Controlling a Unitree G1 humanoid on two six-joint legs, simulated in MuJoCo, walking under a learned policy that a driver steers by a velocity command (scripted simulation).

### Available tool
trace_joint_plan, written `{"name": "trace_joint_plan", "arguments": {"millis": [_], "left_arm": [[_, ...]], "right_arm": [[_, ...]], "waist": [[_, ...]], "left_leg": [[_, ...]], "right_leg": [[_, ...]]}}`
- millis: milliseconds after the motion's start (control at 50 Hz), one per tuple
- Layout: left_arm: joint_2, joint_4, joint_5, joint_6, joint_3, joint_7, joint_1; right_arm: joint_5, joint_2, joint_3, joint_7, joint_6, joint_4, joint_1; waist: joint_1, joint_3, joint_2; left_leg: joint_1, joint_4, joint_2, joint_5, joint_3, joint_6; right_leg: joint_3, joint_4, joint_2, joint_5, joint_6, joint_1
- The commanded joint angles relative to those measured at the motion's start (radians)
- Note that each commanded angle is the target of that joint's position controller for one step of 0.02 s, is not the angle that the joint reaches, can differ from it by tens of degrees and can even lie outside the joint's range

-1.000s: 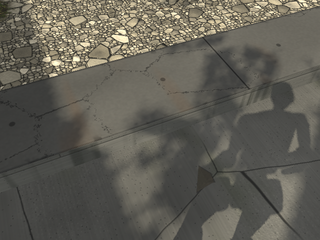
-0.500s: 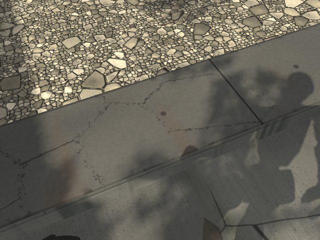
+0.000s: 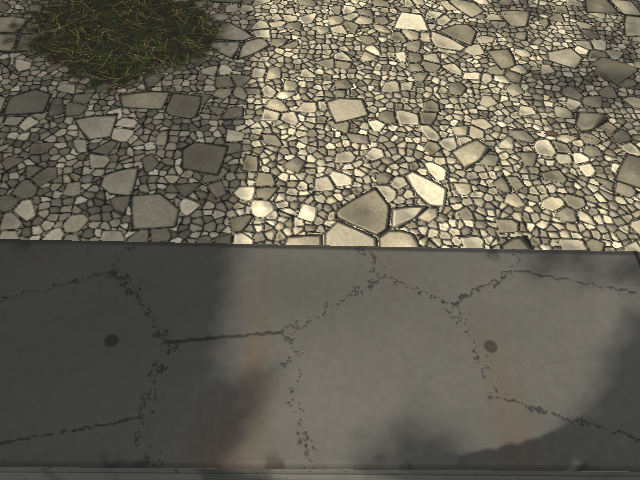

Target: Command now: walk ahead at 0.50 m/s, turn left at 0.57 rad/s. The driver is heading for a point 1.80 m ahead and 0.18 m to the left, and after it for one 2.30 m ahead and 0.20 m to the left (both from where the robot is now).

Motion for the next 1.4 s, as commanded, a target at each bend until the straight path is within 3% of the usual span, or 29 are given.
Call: {"name": "trace_joint_plan", "arguments": {"millis": [20,80,180,300,340,380,400,420,440,460,500,600,680,740,780,820,840,860,880,900,920,960,980,1040,1100,1200,1280,1360,1400], "left_arm": [[0.108,-0.088,0.013,-0.015,0.017,0.001,-0.018],[0.084,-0.08,0.025,0.018,0.01,-0.002,-0.002],[0.062,-0.136,0.016,0.022,-0.004,-0.006,-0.178],[0.067,-0.199,0.004,0.004,-0.012,0.009,-0.286],[0.065,-0.193,-0.002,-0.006,-0.015,0.014,-0.217],[0.101,-0.142,0.006,-0.018,0.009,0.026,-0.008],[0.137,-0.1,0.012,-0.023,0.029,0.041,0.165],[0.189,-0.082,0.027,-0.022,0.029,0.051,0.19],[0.252,-0.085,0.012,-0.009,0.05,0.039,0.175],[0.16,-0.094,0.006,-0.005,0.04,0.026,0.097],[0.026,-0.079,0.014,-0.01,0.001,0.011,0.034],[0.032,0.069,0.006,-0.048,-0.005,-0.002,0.202],[0.006,0.147,-0.017,-0.057,-0.024,0.012,0.236],[0.001,0.156,-0.04,-0.025,-0.027,0.045,0.252],[0.121,0.121,-0.038,-0.032,-0.004,0.038,0.266],[0.224,0.101,-0.038,-0.031,0.039,0.024,0.215],[0.197,0.076,-0.051,-0.044,0.046,0.013,0.204],[0.025,0.066,-0.036,-0.066,0.002,-0.003,0.229],[0.037,0.114,-0.023,-0.092,0.026,-0.036,0.247],[0.037,0.058,-0.063,-0.09,0.038,-0.042,0.146],[0.001,-0.016,-0.06,-0.081,0.017,-0.024,0.027],[-0.06,-0.069,-0.058,-0.053,-0.012,-0.008,0.014],[-0.093,-0.084,-0.058,-0.041,-0.03,-0.009,0.024],[-0.054,-0.092,-0.063,-0.016,-0.034,0.004,0.02],[-0.029,-0.141,-0.026,-0.017,-0.032,-0.004,-0.103],[-0.031,-0.209,-0.057,-0.016,-0.032,-0.02,-0.362],[-0.019,-0.248,-0.061,-0.026,-0.027,-0.044,-0.485],[-0.006,-0.247,-0.06,-0.047,-0.024,-0.065,-0.494],[0.049,-0.205,-0.052,-0.048,0.002,-0.056,-0.355]], "right_arm": [[0.021,-0.143,-0.041,-0.025,-0.004,-0.004,0.126],[0.019,-0.136,-0.036,-0.021,-0.027,-0.009,0.115],[0.017,-0.151,-0.044,-0.026,-0.027,0.012,0.192],[-0.01,-0.149,-0.049,-0.048,-0.022,0.015,0.263],[-0.009,-0.155,-0.051,-0.053,-0.022,-0.008,0.199],[0.016,-0.16,-0.055,-0.04,-0.024,-0.008,0.139],[0.033,-0.13,-0.047,-0.036,-0.042,-0.024,0.09],[0.023,0.039,-0.002,-0.04,-0.058,-0.048,0.113],[0.017,-0.009,-0.013,-0.054,-0.045,-0.057,0.283],[-0.009,-0.032,-0.014,-0.062,-0.023,-0.023,0.268],[-0.024,-0.008,-0.008,-0.04,-0.007,-0.06,0.13],[-0.018,0.129,0.056,-0.034,0.01,-0.249,-0.139],[-0.023,0.15,0.099,-0.05,0.007,-0.395,-0.306],[-0.012,0.164,0.124,-0.009,0.01,-0.409,-0.308],[-0.003,0.13,0.097,-0.004,0.014,-0.332,-0.166],[0.014,0.067,0.06,-0.016,0.008,-0.245,0.152],[-0.007,-0.016,0.025,-0.022,-0.002,-0.213,0.257],[0.051,-0.217,-0.035,-0.027,-0.012,-0.161,0.276],[0.032,-0.129,-0.018,-0.044,-0.02,-0.137,0.314],[0.039,-0.07,0.008,-0.033,-0.04,-0.106,0.221],[0.053,-0.015,0.022,-0.014,-0.057,-0.056,0.188],[0.0,0.153,0.063,0.017,-0.079,0.014,0.088],[0.001,0.202,0.071,0.022,-0.081,0.05,0.086],[0.008,0.15,0.068,0.024,-0.098,0.09,0.085],[0.02,0.054,0.048,-0.008,-0.104,0.139,0.191],[0.032,-0.019,0.036,-0.054,-0.097,0.186,0.342],[0.032,-0.036,0.027,-0.05,-0.078,0.208,0.395],[0.03,-0.075,0.012,-0.055,-0.06,0.213,0.387],[0.029,-0.103,-0.001,-0.056,-0.051,0.204,0.359]], "waist": [[-0.034,-0.058,0.065],[-0.006,-0.096,0.062],[-0.06,-0.048,0.08],[-0.099,-0.059,0.102],[-0.039,-0.066,0.089],[0.087,-0.146,0.004],[0.175,-0.222,0.019],[0.104,-0.18,-0.188],[-0.001,-0.261,-0.209],[-0.016,-0.175,-0.053],[-0.019,-0.027,-0.035],[-0.013,0.018,-0.104],[-0.061,0.052,-0.067],[-0.042,-0.047,0.006],[-0.084,-0.215,-0.064],[-0.241,-0.4,-0.181],[-0.283,-0.487,-0.141],[-0.212,-0.583,0.291],[-0.232,-0.636,0.16],[-0.172,-0.377,0.08],[-0.124,-0.183,-0.033],[0.011,-0.062,-0.05],[0.035,-0.054,-0.009],[0.065,-0.04,0.037],[0.017,-0.064,0.099],[-0.099,-0.06,0.08],[-0.141,-0.013,0.09],[-0.109,-0.029,0.125],[-0.031,-0.114,0.169]], "left_leg": [[0.307,-0.332,0.247,0.259,-0.37,0.156],[0.238,-0.329,0.196,0.477,-0.291,0.161],[0.243,-0.357,0.166,0.321,-0.311,0.148],[0.434,-0.249,0.252,0.463,-0.464,0.176],[0.388,-0.166,0.223,0.658,-0.434,0.13],[0.281,0.144,0.06,0.932,-0.34,0.043],[0.107,0.366,0.023,0.694,-0.326,0.007],[-0.176,0.634,-0.078,-0.231,-0.215,-0.025],[-0.274,0.809,-0.101,-0.291,-0.204,-0.04],[-0.336,0.934,-0.035,-0.247,-0.189,-0.046],[-0.472,1.092,-0.001,-0.232,-0.125,-0.04],[-0.821,1.408,-0.036,-0.302,-0.102,0.013],[-0.942,1.251,0.059,-0.341,-0.046,0.024],[-0.404,0.723,0.097,-0.163,0.139,0.01],[-0.121,0.65,-0.013,-0.218,0.205,0.026],[0.078,0.444,-0.046,-0.195,0.096,0.078],[0.249,0.32,0.063,-0.291,-0.149,0.128],[0.586,-0.139,0.383,-0.146,-0.851,0.283],[0.599,-0.287,0.436,-0.148,-1.161,0.283],[0.436,-0.272,0.44,-0.1,-1.007,0.246],[0.262,-0.246,0.4,-0.036,-0.793,0.197],[0.003,-0.217,0.278,0.085,-0.408,0.097],[-0.04,-0.219,0.229,0.115,-0.297,0.065],[-0.073,-0.318,0.152,0.261,-0.086,0.042],[0.02,-0.39,0.142,0.413,-0.055,0.04],[0.352,-0.445,0.224,0.418,-0.127,-0.002],[0.561,-0.417,0.286,0.461,-0.138,0.015],[0.603,-0.301,0.295,0.812,-0.102,0.032],[0.606,-0.152,0.285,1.066,-0.094,0.029]], "right_leg": [[0.082,-0.002,-0.041,0.081,-0.008,-0.302],[0.06,-0.046,-0.015,0.12,0.021,-0.221],[0.053,-0.28,0.007,0.246,0.049,-0.287],[0.071,-0.287,0.042,0.163,0.008,-0.386],[0.077,-0.389,0.071,0.12,-0.018,-0.236],[0.031,-0.651,0.136,0.255,-0.043,0.147],[0.089,-0.756,0.038,0.37,-0.07,0.418],[0.365,-0.753,-0.257,0.762,-0.12,0.567],[0.657,-0.746,-0.385,0.885,-0.251,0.545],[0.614,-0.764,-0.358,0.618,-0.295,0.45],[0.414,-0.828,-0.228,0.303,-0.249,0.307],[0.237,-0.914,-0.178,0.25,-0.201,0.198],[0.14,-1.027,-0.13,0.249,-0.175,0.184],[0.037,-1.204,-0.076,0.645,-0.216,0.066],[-0.007,-1.005,-0.129,1.51,-0.223,0.198],[-0.004,-0.586,-0.178,1.835,-0.168,0.373],[0.02,-0.277,-0.143,1.553,-0.136,0.274],[0.134,0.148,0.125,0.342,-0.104,-0.19],[0.384,0.546,0.195,0.143,-0.101,-0.331],[0.35,0.723,0.183,0.099,-0.099,-0.481],[0.248,0.777,0.13,0.072,-0.112,-0.542],[0.242,0.711,0.052,0.188,-0.154,-0.5],[0.26,0.68,0.052,0.235,-0.164,-0.484],[0.2,0.369,0.061,0.343,-0.156,-0.472],[0.084,0.086,0.047,0.46,-0.103,-0.46],[0.053,-0.341,0.031,0.521,-0.056,-0.514],[0.035,-0.509,0.042,0.444,-0.068,-0.565],[-0.017,-0.629,0.1,0.355,-0.106,-0.387],[-0.041,-0.675,0.151,0.332,-0.144,-0.174]]}}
